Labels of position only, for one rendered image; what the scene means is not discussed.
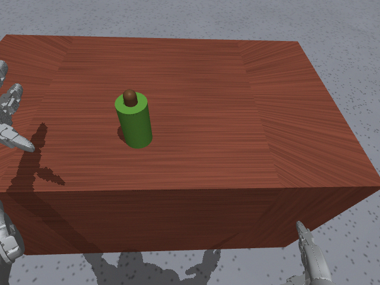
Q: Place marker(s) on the right robot hand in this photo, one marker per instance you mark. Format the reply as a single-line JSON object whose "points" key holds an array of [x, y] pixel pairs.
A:
{"points": [[312, 257]]}

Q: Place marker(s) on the left robot arm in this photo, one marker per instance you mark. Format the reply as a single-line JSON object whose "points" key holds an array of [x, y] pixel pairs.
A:
{"points": [[11, 245]]}

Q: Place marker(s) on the bottle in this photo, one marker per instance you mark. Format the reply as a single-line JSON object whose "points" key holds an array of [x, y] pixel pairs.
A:
{"points": [[133, 114]]}

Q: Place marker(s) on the left robot hand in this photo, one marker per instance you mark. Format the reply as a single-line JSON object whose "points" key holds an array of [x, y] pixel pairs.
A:
{"points": [[9, 103]]}

